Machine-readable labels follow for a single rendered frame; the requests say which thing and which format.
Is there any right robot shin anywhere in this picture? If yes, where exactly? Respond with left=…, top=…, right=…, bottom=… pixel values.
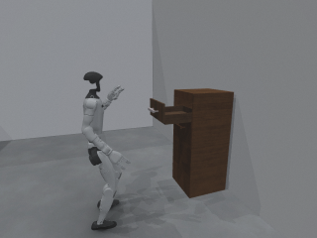
left=97, top=187, right=117, bottom=225

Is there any robot left forearm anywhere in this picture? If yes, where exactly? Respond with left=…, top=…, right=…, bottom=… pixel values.
left=103, top=98, right=112, bottom=110

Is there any robot right forearm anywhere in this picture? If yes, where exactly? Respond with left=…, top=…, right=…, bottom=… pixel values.
left=83, top=127, right=113, bottom=156

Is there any right robot hand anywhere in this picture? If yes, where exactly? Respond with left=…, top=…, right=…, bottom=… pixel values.
left=108, top=151, right=131, bottom=170

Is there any right robot upper arm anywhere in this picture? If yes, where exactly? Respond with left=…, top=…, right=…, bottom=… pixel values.
left=81, top=98, right=98, bottom=134

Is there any cabinet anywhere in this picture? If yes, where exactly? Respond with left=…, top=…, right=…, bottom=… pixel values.
left=172, top=88, right=234, bottom=198

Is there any left robot hand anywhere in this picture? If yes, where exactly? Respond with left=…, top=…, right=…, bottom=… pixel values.
left=107, top=85, right=125, bottom=101

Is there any drawer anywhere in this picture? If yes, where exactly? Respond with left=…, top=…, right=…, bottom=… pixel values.
left=150, top=98, right=192, bottom=125

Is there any humanoid robot torso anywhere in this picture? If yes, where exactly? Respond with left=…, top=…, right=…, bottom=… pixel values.
left=83, top=95, right=104, bottom=155

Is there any handle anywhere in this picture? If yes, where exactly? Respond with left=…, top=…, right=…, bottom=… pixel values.
left=148, top=107, right=159, bottom=113
left=173, top=123, right=182, bottom=129

